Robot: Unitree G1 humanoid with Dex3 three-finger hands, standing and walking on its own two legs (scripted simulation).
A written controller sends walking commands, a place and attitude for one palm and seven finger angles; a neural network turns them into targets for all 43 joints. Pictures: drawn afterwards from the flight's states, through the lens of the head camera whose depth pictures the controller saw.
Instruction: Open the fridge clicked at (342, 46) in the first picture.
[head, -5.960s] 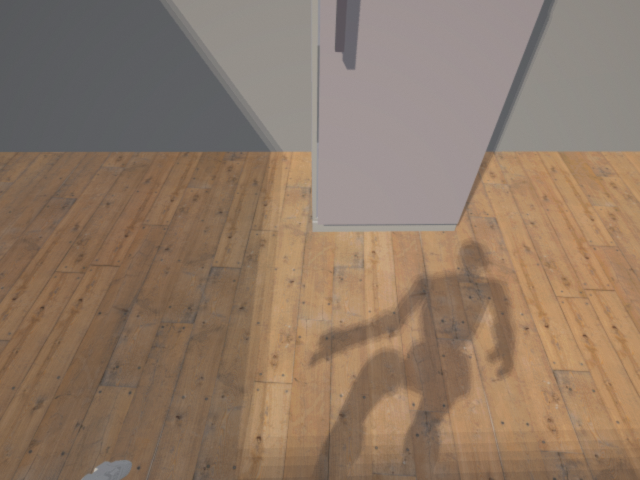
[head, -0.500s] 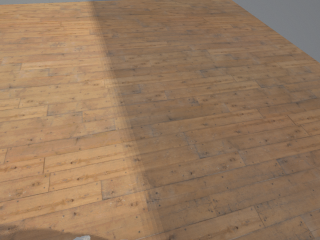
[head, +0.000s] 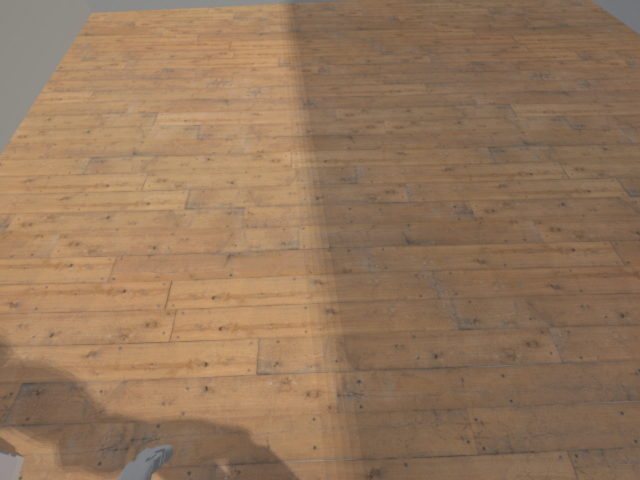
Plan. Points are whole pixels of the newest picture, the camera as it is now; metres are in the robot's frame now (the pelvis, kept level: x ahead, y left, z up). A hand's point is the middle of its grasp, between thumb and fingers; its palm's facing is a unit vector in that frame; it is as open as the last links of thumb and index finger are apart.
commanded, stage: turn to face it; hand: left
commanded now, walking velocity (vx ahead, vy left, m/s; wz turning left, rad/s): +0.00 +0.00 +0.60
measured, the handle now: out of the picture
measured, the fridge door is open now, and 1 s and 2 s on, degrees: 0 0 0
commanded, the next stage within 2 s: none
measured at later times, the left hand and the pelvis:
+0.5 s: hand out of the picture -0.08 +0.21 -0.18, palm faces +0.37 -0.90 -0.25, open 7.4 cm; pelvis -0.03 +0.01 -0.01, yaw +20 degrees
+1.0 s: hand out of the picture -0.02 +0.25 -0.14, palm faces +0.55 -0.79 -0.27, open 7.4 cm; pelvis -0.03 +0.00 +0.00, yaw +36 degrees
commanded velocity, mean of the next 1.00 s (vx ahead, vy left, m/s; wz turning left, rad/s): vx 0.00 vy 0.00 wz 0.60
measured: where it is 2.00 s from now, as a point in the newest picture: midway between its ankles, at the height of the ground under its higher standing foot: outside the picture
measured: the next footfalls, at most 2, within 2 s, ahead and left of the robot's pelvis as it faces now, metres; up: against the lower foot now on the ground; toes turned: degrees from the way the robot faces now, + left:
right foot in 0.02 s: +0.03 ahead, -0.13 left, +0.00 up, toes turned +0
left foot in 0.50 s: -0.04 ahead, +0.12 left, +0.00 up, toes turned +27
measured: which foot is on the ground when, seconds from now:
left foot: down 0.00-0.02, up 0.04-0.48, down 0.50-1.00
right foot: up 0.00-0.00, down 0.02-0.50, up 0.52-1.00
